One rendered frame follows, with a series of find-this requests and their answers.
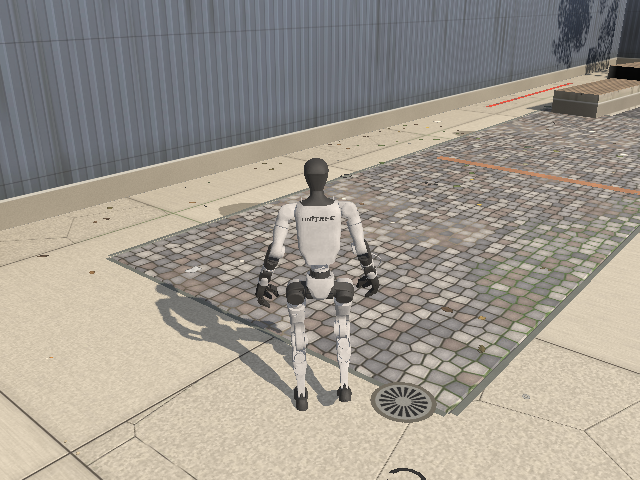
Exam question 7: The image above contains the left robot hand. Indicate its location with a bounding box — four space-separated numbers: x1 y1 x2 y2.
255 283 279 308

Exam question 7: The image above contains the robot right upper arm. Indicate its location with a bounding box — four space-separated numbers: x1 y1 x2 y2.
338 201 368 255

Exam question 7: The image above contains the robot left foot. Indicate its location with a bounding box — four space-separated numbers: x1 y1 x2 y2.
294 386 308 411

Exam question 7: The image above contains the right robot hand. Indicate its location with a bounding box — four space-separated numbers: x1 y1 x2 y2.
356 276 380 297

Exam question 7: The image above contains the left robot thigh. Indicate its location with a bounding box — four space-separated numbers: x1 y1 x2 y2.
286 279 308 350

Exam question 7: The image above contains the robot left forearm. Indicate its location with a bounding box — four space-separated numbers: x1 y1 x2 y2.
258 243 279 286

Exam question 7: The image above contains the robot left upper arm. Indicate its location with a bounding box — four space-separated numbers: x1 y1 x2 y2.
269 202 297 259

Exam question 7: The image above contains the robot right forearm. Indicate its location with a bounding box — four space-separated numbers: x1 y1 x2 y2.
357 239 377 279

